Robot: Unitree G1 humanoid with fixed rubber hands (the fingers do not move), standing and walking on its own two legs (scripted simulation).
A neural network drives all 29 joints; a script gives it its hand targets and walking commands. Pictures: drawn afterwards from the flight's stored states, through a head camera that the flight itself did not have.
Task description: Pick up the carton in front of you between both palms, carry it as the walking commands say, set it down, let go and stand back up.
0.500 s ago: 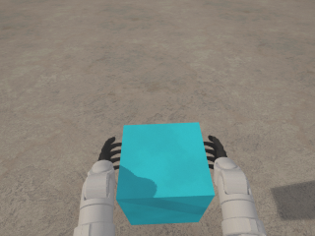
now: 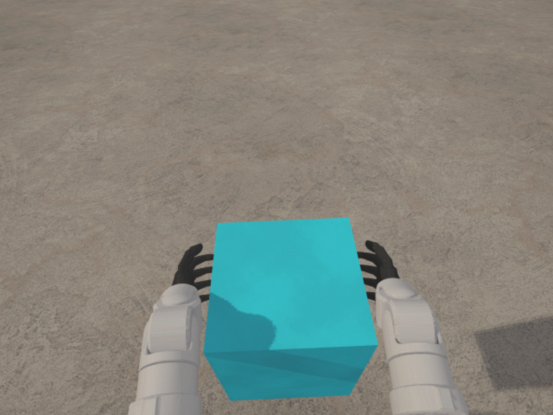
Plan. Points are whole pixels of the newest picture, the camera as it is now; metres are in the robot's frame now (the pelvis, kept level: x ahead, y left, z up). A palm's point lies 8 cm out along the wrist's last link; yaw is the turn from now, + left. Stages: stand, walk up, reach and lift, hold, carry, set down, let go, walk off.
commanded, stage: carry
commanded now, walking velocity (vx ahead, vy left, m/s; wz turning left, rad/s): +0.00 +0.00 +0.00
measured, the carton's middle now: (286, 313) +0.30 +0.00 -0.04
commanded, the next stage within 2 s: hold in 0.30 s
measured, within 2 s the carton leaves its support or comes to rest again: neither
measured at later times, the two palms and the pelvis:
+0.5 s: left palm (211, 285) +0.30 +0.11 +0.04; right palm (414, 306) +0.26 -0.18 +0.04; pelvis +0.00 +0.01 +0.01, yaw -9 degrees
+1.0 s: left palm (205, 263) +0.35 +0.13 +0.03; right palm (394, 299) +0.27 -0.16 +0.03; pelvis +0.00 +0.07 +0.01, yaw -14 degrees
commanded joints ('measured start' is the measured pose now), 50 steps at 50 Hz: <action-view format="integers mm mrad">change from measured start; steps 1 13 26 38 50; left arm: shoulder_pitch -484 -478 -456 -511 -773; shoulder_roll -912 -910 -942 -981 -958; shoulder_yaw -566 -570 -579 -544 -185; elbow -54 -61 -50 39 386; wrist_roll -260 -262 -249 -214 -63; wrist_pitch -35 -33 -83 -65 -164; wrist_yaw -230 -230 -256 -263 -214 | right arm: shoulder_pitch -529 -524 -560 -610 -876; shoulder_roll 908 907 957 943 782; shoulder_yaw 569 575 575 505 101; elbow -89 -97 -28 43 420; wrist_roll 271 274 260 250 -2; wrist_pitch -50 -48 -131 -114 -258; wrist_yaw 238 237 249 297 325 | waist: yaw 1 2 31 11 -13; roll -2 -4 -52 17 24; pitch -260 -263 -190 -150 -64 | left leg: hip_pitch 213 212 420 602 436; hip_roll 65 64 -251 -207 -170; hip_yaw -87 -80 -221 -227 -303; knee -26 -20 -112 -151 -84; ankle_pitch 119 131 141 99 -251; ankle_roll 10 6 -8 -24 -39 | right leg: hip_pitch -39 -32 139 -53 -306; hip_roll -126 -126 80 126 122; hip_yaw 113 110 277 227 224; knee -134 -127 -263 -292 -133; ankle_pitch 247 278 480 213 1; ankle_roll -5 -6 63 33 -14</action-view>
